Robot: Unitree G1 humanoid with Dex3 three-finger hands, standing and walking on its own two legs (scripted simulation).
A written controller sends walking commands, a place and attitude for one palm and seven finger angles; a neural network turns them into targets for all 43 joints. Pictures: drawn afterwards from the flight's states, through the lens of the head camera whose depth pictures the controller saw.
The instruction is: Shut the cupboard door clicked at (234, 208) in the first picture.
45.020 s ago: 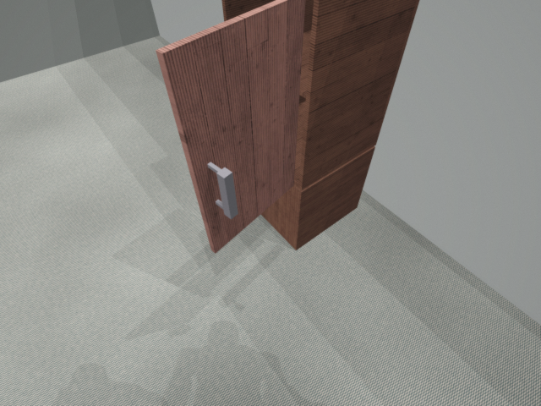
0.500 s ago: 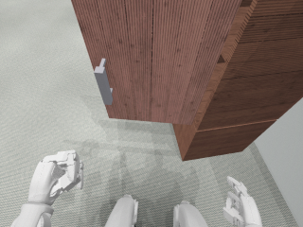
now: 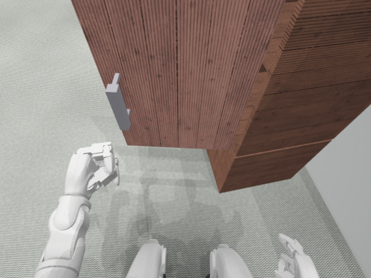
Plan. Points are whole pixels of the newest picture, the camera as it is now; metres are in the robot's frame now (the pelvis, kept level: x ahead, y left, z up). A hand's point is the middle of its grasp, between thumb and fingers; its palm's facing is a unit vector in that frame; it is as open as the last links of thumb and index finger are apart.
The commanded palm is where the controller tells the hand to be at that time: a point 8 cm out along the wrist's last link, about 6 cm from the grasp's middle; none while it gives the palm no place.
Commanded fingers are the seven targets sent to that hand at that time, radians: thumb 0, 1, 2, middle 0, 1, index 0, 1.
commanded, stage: bring the fist close to the handle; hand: left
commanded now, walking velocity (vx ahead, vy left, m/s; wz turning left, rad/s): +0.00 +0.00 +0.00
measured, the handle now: (121, 102) +0.51 +0.18 +0.03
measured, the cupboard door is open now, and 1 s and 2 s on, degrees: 75 75 56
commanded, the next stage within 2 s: push the door shut along its arc in 0.84 s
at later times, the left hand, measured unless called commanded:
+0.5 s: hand (129, 129) +0.42 +0.15 +0.04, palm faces -0.01 -1.00 -0.04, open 3.1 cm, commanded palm +0.39 +0.20 +0.03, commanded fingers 0.00 0.90 0.90 -1.30 -1.50 -1.30 -1.50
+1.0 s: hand (129, 132) +0.42 +0.15 +0.04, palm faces -0.02 -1.00 -0.03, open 3.1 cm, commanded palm +0.40 +0.20 +0.03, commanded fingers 0.00 0.90 0.90 -1.30 -1.50 -1.30 -1.50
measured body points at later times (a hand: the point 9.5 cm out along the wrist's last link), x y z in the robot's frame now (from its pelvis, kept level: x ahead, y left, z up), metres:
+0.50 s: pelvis -0.01 +0.00 -0.01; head +0.11 +0.00 +0.43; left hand +0.42 +0.20 +0.04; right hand +0.09 -0.26 -0.12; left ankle +0.04 +0.12 -0.62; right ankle +0.03 -0.11 -0.62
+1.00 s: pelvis -0.01 +0.00 +0.00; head +0.10 +0.01 +0.43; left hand +0.41 +0.20 +0.04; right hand +0.09 -0.26 -0.12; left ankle +0.04 +0.12 -0.62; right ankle +0.03 -0.11 -0.62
